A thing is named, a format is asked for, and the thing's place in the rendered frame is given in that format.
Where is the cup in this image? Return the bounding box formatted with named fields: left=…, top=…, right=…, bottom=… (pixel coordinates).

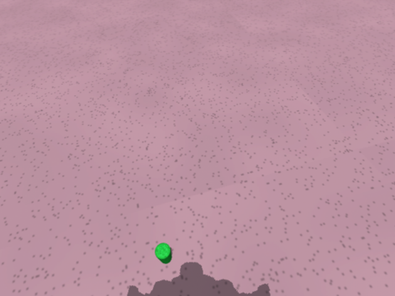
left=155, top=243, right=172, bottom=264

